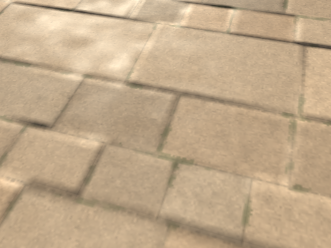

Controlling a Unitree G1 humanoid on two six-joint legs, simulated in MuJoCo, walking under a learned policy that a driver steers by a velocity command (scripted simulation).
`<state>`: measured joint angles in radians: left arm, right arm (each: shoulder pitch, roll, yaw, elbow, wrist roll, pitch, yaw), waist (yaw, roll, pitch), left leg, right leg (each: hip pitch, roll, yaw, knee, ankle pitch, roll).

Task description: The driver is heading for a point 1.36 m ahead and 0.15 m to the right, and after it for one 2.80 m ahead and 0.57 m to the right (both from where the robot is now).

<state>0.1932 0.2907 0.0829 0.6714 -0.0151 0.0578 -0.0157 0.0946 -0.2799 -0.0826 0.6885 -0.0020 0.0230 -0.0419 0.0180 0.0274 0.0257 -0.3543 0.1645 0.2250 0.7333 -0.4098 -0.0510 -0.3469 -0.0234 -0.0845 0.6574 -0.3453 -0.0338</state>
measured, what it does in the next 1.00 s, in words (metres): walks ahead, turning right: left foot, then right foot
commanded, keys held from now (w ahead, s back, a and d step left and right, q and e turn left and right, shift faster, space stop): e+shift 0.40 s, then shift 0.12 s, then q+shift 0.04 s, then w+q+shift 0.44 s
